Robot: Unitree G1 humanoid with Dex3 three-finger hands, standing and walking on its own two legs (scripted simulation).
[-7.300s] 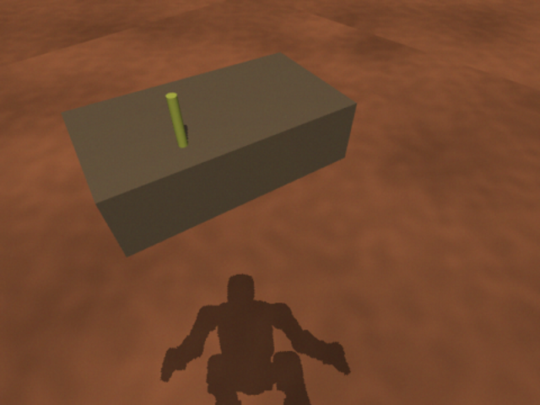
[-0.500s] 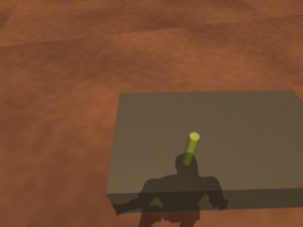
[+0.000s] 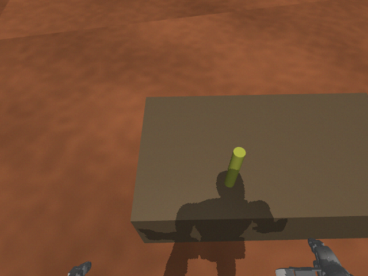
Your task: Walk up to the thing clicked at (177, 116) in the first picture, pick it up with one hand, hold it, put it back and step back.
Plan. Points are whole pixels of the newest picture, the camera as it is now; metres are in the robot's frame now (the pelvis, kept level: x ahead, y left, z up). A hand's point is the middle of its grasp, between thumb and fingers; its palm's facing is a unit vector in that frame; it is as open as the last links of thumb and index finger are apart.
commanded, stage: go down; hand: right
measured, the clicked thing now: (233, 169) +0.52 -0.18 -0.29
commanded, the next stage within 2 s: none
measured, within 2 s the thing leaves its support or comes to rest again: neither
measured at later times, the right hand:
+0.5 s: hand (302, 265) +0.17 -0.26 -0.14, palm faces +0.03 +0.95 -0.32, open 17.5 cm
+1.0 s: hand (309, 273) +0.15 -0.27 -0.13, palm faces +0.09 +0.94 -0.32, open 17.5 cm
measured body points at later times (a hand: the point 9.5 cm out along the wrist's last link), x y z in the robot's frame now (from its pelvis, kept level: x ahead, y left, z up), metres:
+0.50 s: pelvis +0.02 -0.01 -0.02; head +0.07 -0.02 +0.43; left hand +0.17 +0.24 -0.11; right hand +0.17 -0.31 -0.12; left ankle +0.02 +0.13 -0.73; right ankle -0.01 -0.12 -0.73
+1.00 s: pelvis +0.01 +0.00 -0.04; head +0.05 -0.02 +0.40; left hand +0.17 +0.24 -0.12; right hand +0.15 -0.32 -0.11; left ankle +0.02 +0.13 -0.73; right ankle -0.01 -0.12 -0.73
